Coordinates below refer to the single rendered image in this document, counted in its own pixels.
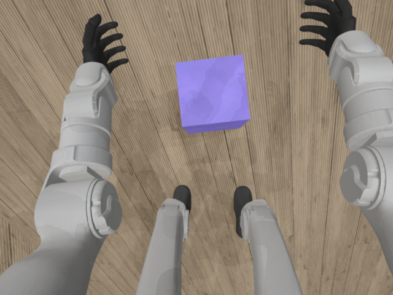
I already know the left robot hand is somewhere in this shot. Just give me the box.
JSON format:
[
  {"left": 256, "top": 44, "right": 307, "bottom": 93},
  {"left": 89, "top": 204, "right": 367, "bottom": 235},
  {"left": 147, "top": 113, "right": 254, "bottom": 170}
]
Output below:
[{"left": 82, "top": 14, "right": 128, "bottom": 74}]

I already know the left robot forearm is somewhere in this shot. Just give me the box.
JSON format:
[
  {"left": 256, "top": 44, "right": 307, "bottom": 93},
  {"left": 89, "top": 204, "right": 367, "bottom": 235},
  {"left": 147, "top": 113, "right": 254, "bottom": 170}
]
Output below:
[{"left": 34, "top": 62, "right": 118, "bottom": 234}]

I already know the right robot hand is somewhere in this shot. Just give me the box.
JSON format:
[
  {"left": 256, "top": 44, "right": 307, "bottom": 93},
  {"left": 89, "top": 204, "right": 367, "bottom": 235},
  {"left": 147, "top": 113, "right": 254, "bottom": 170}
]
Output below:
[{"left": 299, "top": 0, "right": 356, "bottom": 57}]

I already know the robot right upper arm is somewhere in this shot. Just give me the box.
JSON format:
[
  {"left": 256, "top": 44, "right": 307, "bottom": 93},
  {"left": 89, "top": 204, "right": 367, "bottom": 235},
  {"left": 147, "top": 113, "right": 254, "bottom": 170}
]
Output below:
[{"left": 340, "top": 145, "right": 393, "bottom": 276}]

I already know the left robot thigh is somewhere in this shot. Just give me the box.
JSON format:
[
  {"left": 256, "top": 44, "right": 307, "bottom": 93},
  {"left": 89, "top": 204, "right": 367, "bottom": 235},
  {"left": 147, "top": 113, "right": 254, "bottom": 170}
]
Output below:
[{"left": 136, "top": 205, "right": 189, "bottom": 295}]

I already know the right robot forearm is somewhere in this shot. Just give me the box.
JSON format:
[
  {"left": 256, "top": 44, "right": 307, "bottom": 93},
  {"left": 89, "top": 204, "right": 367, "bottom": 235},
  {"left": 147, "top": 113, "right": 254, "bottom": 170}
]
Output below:
[{"left": 328, "top": 30, "right": 393, "bottom": 151}]

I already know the carton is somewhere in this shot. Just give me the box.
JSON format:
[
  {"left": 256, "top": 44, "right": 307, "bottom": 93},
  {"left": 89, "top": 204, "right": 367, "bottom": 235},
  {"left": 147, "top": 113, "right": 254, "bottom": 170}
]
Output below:
[{"left": 175, "top": 55, "right": 250, "bottom": 134}]

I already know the robot left upper arm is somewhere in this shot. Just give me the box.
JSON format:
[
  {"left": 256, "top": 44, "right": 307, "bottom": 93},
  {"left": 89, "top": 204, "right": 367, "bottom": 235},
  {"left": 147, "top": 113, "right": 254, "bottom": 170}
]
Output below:
[{"left": 0, "top": 178, "right": 122, "bottom": 295}]

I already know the right robot foot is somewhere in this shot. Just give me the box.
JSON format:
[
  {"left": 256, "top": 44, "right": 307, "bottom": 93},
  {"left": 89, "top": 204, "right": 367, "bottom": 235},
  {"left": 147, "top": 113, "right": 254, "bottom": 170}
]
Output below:
[{"left": 234, "top": 186, "right": 252, "bottom": 238}]

